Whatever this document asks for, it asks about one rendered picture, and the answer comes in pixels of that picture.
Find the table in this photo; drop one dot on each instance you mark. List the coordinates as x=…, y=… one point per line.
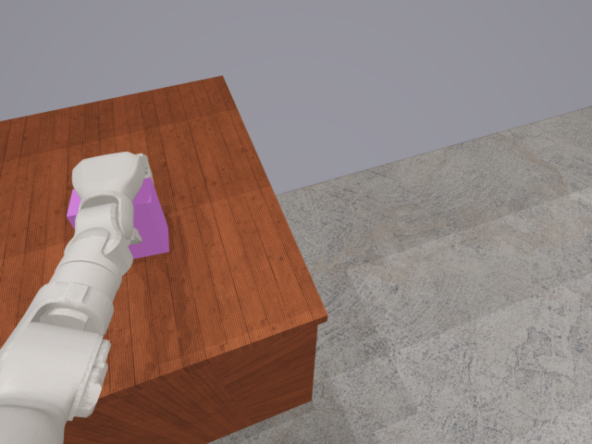
x=214, y=336

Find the sponge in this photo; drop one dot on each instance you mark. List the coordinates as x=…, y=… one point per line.
x=148, y=219

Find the robot left upper arm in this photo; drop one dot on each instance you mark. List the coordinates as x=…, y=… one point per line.
x=52, y=374

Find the left robot hand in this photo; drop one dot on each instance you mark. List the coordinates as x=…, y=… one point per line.
x=122, y=172

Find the robot left forearm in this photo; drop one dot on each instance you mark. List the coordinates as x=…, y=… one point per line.
x=81, y=292

